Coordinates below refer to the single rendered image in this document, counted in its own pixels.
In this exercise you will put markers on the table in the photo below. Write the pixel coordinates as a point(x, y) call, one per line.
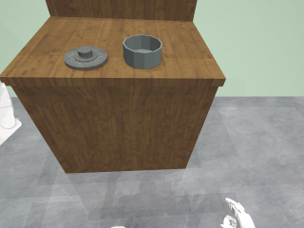
point(114, 117)

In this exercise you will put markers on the left robot hand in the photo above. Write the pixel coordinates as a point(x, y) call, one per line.
point(8, 123)

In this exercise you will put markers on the knob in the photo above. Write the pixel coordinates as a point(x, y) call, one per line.
point(84, 51)

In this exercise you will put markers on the right robot hand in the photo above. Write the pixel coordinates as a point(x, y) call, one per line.
point(243, 220)

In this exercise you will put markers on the pot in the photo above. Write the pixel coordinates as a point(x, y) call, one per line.
point(142, 51)

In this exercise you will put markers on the lid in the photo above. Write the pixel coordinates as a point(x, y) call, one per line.
point(96, 59)

